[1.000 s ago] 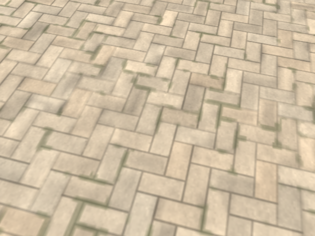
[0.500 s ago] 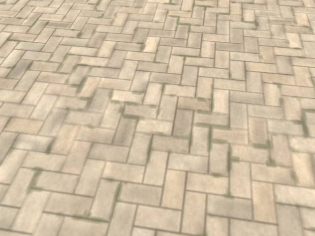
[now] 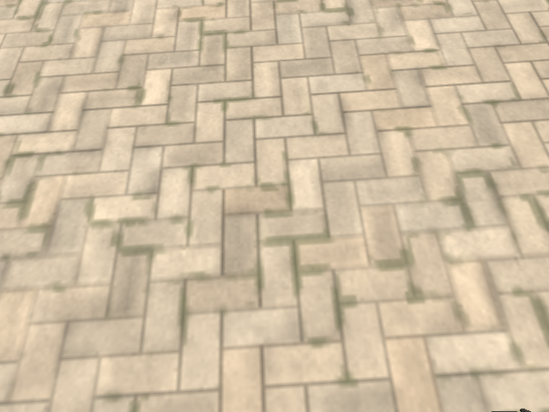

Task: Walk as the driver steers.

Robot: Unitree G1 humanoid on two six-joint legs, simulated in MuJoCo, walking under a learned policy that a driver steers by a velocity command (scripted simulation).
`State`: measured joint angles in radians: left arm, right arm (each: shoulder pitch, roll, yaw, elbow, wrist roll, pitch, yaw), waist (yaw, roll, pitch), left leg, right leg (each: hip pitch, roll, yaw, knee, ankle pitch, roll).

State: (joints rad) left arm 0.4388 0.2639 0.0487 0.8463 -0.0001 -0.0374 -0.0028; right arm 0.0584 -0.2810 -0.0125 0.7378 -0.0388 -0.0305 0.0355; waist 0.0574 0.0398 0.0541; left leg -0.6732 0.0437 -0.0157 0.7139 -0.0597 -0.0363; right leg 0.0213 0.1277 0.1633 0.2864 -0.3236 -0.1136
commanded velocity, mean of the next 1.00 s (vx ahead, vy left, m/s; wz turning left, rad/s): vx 0.07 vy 0.00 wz -0.19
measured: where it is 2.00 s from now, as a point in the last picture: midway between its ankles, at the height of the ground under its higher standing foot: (318, 385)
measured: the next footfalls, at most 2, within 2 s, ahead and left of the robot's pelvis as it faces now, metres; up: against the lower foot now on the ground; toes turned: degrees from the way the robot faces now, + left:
left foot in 0.10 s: +0.24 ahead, +0.09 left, +0.00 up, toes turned -9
right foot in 0.48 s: +0.17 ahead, -0.11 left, +0.00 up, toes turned -8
